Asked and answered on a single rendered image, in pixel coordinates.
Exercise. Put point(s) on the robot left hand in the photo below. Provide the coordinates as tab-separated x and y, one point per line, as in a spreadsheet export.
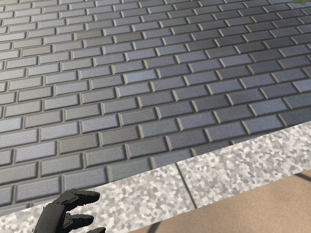
54	218

